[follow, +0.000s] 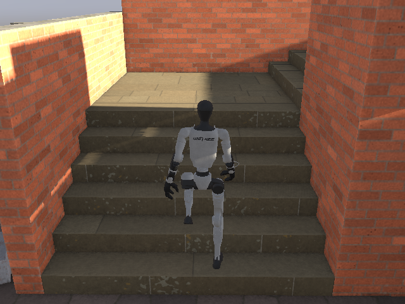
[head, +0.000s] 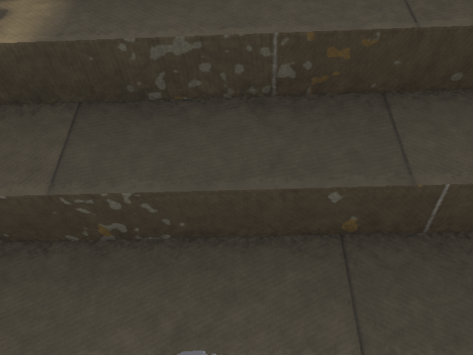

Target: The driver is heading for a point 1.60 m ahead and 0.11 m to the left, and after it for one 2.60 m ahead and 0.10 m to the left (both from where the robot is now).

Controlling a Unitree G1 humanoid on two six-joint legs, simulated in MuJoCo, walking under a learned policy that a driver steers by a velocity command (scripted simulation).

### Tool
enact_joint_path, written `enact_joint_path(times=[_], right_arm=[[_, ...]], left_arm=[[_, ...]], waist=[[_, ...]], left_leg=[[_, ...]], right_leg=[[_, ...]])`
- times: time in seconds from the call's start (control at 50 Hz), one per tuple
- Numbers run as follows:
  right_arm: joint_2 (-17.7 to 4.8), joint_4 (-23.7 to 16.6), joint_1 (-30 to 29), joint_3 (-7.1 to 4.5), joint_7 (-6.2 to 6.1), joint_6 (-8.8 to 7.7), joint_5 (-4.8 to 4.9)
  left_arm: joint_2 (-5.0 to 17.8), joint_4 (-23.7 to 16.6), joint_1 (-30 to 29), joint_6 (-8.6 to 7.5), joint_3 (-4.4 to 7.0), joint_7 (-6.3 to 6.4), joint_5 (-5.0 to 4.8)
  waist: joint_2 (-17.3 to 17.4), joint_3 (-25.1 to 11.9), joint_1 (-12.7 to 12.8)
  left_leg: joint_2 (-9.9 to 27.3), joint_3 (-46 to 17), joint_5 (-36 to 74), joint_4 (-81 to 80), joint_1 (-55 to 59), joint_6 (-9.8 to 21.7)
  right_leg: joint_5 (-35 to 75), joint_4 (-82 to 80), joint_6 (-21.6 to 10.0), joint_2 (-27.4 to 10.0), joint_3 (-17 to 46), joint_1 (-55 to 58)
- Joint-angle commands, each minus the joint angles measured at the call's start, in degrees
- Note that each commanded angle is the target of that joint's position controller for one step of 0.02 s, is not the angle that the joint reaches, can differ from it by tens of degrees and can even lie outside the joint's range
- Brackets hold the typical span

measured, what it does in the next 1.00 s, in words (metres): climbs: left foot 0.18 m higher, then right foot 0.18 m higher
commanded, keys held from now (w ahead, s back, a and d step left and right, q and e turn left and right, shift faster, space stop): w+q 0.50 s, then w+e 0.50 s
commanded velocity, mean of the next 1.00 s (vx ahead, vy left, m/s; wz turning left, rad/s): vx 0.50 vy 0.00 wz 0.23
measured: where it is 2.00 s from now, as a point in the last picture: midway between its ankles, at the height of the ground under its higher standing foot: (247, 11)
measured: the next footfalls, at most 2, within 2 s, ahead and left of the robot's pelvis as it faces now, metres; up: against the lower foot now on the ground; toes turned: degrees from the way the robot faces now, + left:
left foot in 0.12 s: +0.20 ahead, +0.06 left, +0.18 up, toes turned +3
right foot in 0.60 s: +0.48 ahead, -0.08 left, +0.35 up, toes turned +16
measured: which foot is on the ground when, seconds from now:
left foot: up 0.00-0.10, down 0.12-0.62, up 0.64-1.00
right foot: down 0.00-0.14, up 0.16-0.58, down 0.60-1.00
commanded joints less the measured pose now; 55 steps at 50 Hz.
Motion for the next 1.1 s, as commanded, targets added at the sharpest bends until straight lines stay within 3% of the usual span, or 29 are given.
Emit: enact_joint_path(times=[0.02, 0.04, 0.06, 0.08, 0.1, 0.12, 0.14, 0.16, 0.18, 0.22, 0.24, 0.28, 0.32, 0.38, 0.46, 0.5, 0.54, 0.6, 0.62, 0.64, 0.66, 0.7, 0.74, 0.78, 0.84, 0.94, 1.02, 1.06, 1.1], right_arm=[[7.54, -13.06, -4.62, 5.66, 1.70, -1.08, -1.35], [5.99, -13.79, -2.20, 6.29, 1.76, -1.14, -1.90], [1.38, -12.40, -2.65, 4.22, 2.04, -1.25, -2.61], [-2.54, -9.57, 5.48, 2.07, 1.47, -0.71, -4.30], [-6.22, -6.36, 13.73, 0.06, 1.11, 0.27, -4.95], [-9.10, -5.46, 14.67, -1.16, 1.30, 1.56, -4.91], [-14.70, -3.82, 16.82, -3.29, 1.92, 2.68, -4.90], [-19.68, -4.03, 13.70, -4.59, -0.28, 4.07, -4.89], [-12.89, -3.66, 12.75, -1.97, -1.75, 3.21, -5.58], [-4.39, 5.18, 16.76, 0.10, -0.18, 1.71, -2.50], [-0.18, 7.60, 14.29, 1.14, 0.61, 1.15, -2.15], [3.98, 8.23, 10.43, 2.03, 1.88, 0.72, -2.91], [2.71, 7.31, 6.51, 1.95, 2.23, 0.83, -3.85], [0.31, 11.81, 13.93, 2.00, 2.10, -0.04, -4.55], [-1.04, 13.26, 22.82, 1.33, -0.05, 1.09, -2.71], [-3.90, 13.03, 24.51, -0.34, -2.66, 2.04, -1.89], [-6.06, 13.47, 22.09, -1.14, -3.67, 1.82, -2.26], [-10.74, 14.91, 18.81, -2.00, -3.61, -0.21, -2.80], [-7.18, 12.79, 16.66, -1.71, -2.40, -1.59, -3.27], [1.48, 12.27, 18.61, -0.32, 0.25, -2.54, -4.37], [2.86, 10.34, 14.24, -0.19, 3.15, -4.00, -5.18], [4.00, 1.88, 1.36, 1.41, 5.66, -5.07, -3.20], [5.40, 0.77, 3.70, 2.89, 4.90, -4.24, -3.25], [7.83, 0.73, 7.99, 4.59, 4.11, -4.20, -2.04], [7.29, -2.16, 3.27, 6.31, 3.10, -4.06, -3.75], [7.62, -3.54, -7.34, 6.02, 0.57, -4.19, -2.62], [11.82, -11.22, -26.90, 8.03, 2.03, -6.43, -2.31], [12.68, -14.88, -30.63, 8.73, 2.86, -6.64, -2.12], [13.69, -18.94, -36.99, 9.74, 3.19, -6.36, -3.57]], left_arm=[[-1.72, -1.45, -9.41, -0.18, -2.25, 0.28, 0.06], [6.73, -3.12, -13.03, -0.34, -1.09, 1.52, -0.89], [10.78, -3.67, -7.48, -2.24, -0.14, 2.16, -1.86], [18.49, -4.12, -6.39, -2.91, 1.62, 1.68, -0.99], [22.85, -5.42, -9.35, -2.45, 3.31, 1.82, -1.69], [22.07, -7.25, -10.02, -1.66, 3.46, 1.67, -3.37], [18.15, -9.31, -9.43, -2.68, 2.91, 1.66, -2.77], [10.60, -13.64, -10.07, -3.93, 1.22, -1.06, -0.81], [8.78, -13.35, -11.20, -5.98, 1.45, -4.03, -0.27], [-2.43, -20.67, -17.52, -6.56, -2.22, -5.69, -0.19], [-5.02, -21.40, -14.81, -6.51, -3.72, -5.49, 0.03], [-7.07, -21.23, -8.20, -6.48, -5.77, -4.85, -0.77], [-4.74, -23.16, -10.51, -5.81, -6.40, -4.10, -1.26], [-9.58, -26.97, -18.91, -5.44, -8.85, -2.69, -0.69], [-9.73, -34.00, -33.51, -6.73, -10.41, -1.77, -0.27], [-11.28, -37.59, -39.32, -6.56, -11.16, -0.99, 1.08], [-7.80, -33.07, -29.04, -6.14, -7.96, -0.84, -0.68], [6.83, -25.09, -7.56, -5.51, -1.46, -2.09, -3.46], [10.86, -19.41, 2.86, -5.34, -0.35, -2.80, -1.40], [13.16, -14.29, 9.07, -3.23, 1.12, -1.75, -0.05], [6.95, -11.65, 7.70, -2.37, 0.19, 0.26, -1.06], [-4.98, -5.97, 2.35, -1.83, -2.67, -0.23, -0.11], [-11.75, -2.13, -0.91, -2.78, -4.57, -1.91, -0.06], [-10.32, -0.06, 0.52, -2.39, -4.51, -3.15, -0.72], [-5.30, -1.08, -0.34, -2.54, -3.72, -3.52, -1.41], [-2.68, 2.10, 15.32, -2.74, -3.34, -1.60, -1.19], [-4.26, 4.78, 27.65, -0.55, -2.86, -0.02, -1.62], [-6.03, 4.09, 26.15, 0.75, -2.91, 1.17, -2.08], [-4.84, 3.12, 23.51, 1.05, -1.85, 2.51, -4.80]], waist=[[-7.32, 7.42, -8.11], [-8.86, 2.46, -12.55], [-8.97, -4.50, -10.54], [-11.69, -12.54, -14.03], [-13.84, -17.24, -16.64], [-10.37, -17.94, -16.40], [-0.63, -17.38, -15.48], [27.34, -19.71, -9.70], [15.29, -21.05, -8.42], [-0.80, 2.26, -2.52], [-5.73, 5.83, 1.94], [-4.12, 6.27, 6.54], [-3.87, 6.82, 8.44], [3.56, 5.73, 4.45], [1.59, 3.14, -2.22], [3.03, -1.83, -2.95], [7.70, -11.35, 3.02], [14.18, -16.15, 11.84], [-3.20, -20.49, 12.42], [-29.23, -22.49, 10.46], [-23.05, -12.00, 9.13], [-7.02, 4.19, 2.10], [-1.19, 4.91, -3.80], [-1.31, 6.57, -5.96], [1.42, 5.99, -5.99], [-7.61, 0.95, 3.56], [-8.89, 4.92, 10.86], [-9.45, 6.77, 9.48], [-11.81, 8.33, 8.72]], left_leg=[[1.64, -0.46, 10.53, -20.69, 3.18, 2.04], [1.10, 7.01, 6.55, -38.97, 26.15, 1.21], [-5.08, 13.16, 5.05, -38.10, 41.80, 0.37], [-6.58, 13.14, 2.82, -37.10, 47.05, 0.53], [-7.13, 10.38, -1.56, -45.22, 44.47, 1.97], [-7.67, 6.65, -1.00, -59.58, 43.61, 4.51], [-5.79, -10.54, 5.61, -74.63, 56.08, 8.08], [9.72, -53.72, -0.37, -101.94, 65.24, 20.89], [13.70, -65.75, -10.67, -108.21, 62.04, 20.15], [9.40, -49.09, -11.90, -103.81, 47.15, 11.56], [6.86, -38.79, -6.38, -100.18, 43.26, 8.75], [2.11, -23.13, 6.69, -97.34, 39.18, 4.87], [0.48, -16.27, 9.42, -99.94, 30.26, 4.44], [3.73, -24.43, 5.67, -104.65, 33.19, 8.96], [4.83, -29.70, 3.81, -109.71, 41.23, 10.03], [8.42, -29.19, 15.17, -118.30, 40.22, 12.12], [9.32, -18.84, 51.86, -116.54, 44.91, 10.25], [11.70, -12.59, 106.93, -91.59, 68.35, 8.79], [7.93, -11.47, 98.76, -74.25, 53.91, 9.46], [-5.99, -13.56, 33.61, -51.68, 30.74, 6.15], [-8.54, -18.94, 19.48, -23.86, 17.32, 3.86], [-3.80, -13.97, 21.03, -11.83, 7.05, 5.88], [-0.74, -10.52, 22.08, -4.54, 6.33, 6.65], [0.88, -7.71, 20.23, -0.89, -0.81, 5.72], [5.42, -2.18, 26.61, -14.00, -1.92, 1.82], [6.42, 3.05, 28.53, -12.40, -12.50, -3.61], [7.27, 3.24, 14.23, -11.09, -38.42, -5.86], [8.41, 2.10, 15.26, -19.26, -31.03, -6.11], [8.35, 6.36, 6.28, -42.32, 0.46, -4.86]], right_leg=[[30.06, -17.28, -3.08, -6.72, -4.45, -17.88], [44.48, -22.37, -6.28, -4.99, -8.01, -29.58], [75.04, -19.46, -10.00, -6.87, -5.11, -28.42], [103.54, -12.67, -12.25, -10.90, -4.11, -16.18], [115.19, -2.36, -12.49, -13.44, -2.46, -0.61], [113.75, 10.41, -11.65, -13.86, -1.34, 8.00], [94.43, 27.06, -11.08, -11.43, 4.74, -3.66], [13.93, 62.20, -5.20, 8.69, 6.97, -29.68], [9.81, 90.94, -5.40, 9.25, 21.20, -37.63], [8.86, 103.94, -7.96, 7.20, 17.63, -55.23], [8.77, 106.10, -8.52, 5.75, 16.04, -59.42], [11.11, 105.75, -8.77, 3.05, 13.96, -60.18], [12.69, 96.09, -6.52, 1.67, 9.98, -57.91], [10.83, 113.79, -4.56, 2.24, 5.99, -70.68], [12.14, 88.62, -1.37, -0.14, 3.91, -73.46], [5.95, 72.64, -0.57, -1.93, 1.49, -56.12], [-3.28, 57.72, -2.90, 3.42, -4.04, -29.05], [-14.70, 38.80, -7.82, 6.00, 7.73, -20.08], [-15.94, 25.09, -14.01, -1.76, 30.59, -4.69], [-28.94, -5.57, -23.61, -11.65, 68.83, 10.79], [-33.29, -12.59, -23.72, -14.29, 81.87, 4.96], [-28.14, -4.25, -17.29, -11.11, 57.86, -12.59], [-14.65, 0.22, -13.17, -5.37, 39.07, -20.57], [-4.50, -1.16, -12.58, -3.07, 30.12, -19.31], [-0.68, -2.24, -12.26, -1.21, 23.17, -24.66], [7.11, -3.17, -16.71, -4.89, 30.81, -8.47], [6.66, -4.93, -16.68, -9.16, 40.36, 16.39], [10.15, -9.00, -15.70, -9.62, 37.99, 9.55], [17.33, -23.86, -15.60, -10.10, 32.93, -10.07]])
Over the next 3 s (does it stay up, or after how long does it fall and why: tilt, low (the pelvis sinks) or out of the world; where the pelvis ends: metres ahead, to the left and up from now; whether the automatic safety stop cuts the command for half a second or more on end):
stays up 1.64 0.03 0.86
